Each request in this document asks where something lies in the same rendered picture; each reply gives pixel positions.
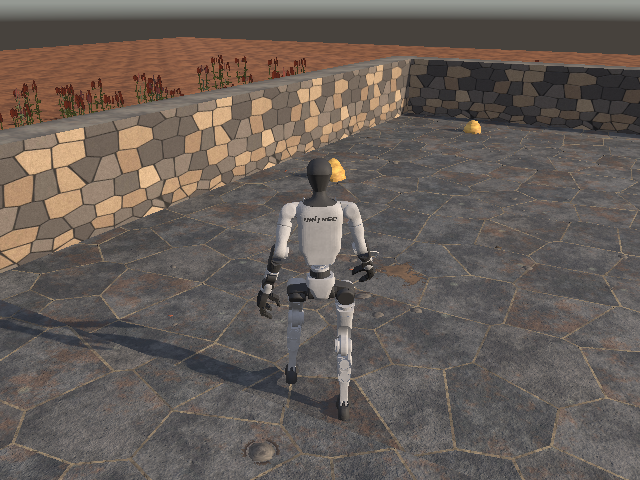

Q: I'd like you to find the robot left hand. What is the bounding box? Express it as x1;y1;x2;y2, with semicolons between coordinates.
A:
257;290;280;319

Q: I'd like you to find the left robot upper arm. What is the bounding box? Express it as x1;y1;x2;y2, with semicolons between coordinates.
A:
273;202;299;259

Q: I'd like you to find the robot left forearm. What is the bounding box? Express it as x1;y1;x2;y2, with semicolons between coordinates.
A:
260;244;283;294

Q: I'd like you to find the robot right forearm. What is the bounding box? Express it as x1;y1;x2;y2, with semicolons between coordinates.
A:
357;239;373;270

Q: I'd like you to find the robot right thigh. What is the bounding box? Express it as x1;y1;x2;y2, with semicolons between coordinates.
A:
334;280;355;356

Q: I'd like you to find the robot right hand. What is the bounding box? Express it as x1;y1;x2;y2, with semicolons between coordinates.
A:
352;265;375;282

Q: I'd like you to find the right robot upper arm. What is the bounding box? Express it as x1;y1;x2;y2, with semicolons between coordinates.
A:
340;201;368;255

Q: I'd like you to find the left robot shin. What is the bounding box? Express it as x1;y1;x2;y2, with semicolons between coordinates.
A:
287;310;301;372

